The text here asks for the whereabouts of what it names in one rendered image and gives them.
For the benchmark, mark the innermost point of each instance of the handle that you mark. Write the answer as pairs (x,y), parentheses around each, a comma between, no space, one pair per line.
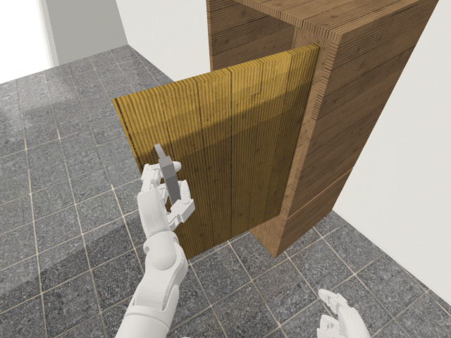
(169,175)

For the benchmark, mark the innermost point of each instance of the cupboard door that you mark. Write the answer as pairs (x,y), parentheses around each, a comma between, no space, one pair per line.
(234,131)

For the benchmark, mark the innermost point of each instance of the robot left hand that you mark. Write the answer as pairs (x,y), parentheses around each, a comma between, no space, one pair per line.
(153,196)

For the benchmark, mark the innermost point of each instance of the left robot forearm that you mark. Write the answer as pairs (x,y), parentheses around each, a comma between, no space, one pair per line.
(152,307)

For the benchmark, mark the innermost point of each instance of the robot right hand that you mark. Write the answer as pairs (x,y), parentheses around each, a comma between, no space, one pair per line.
(349,323)

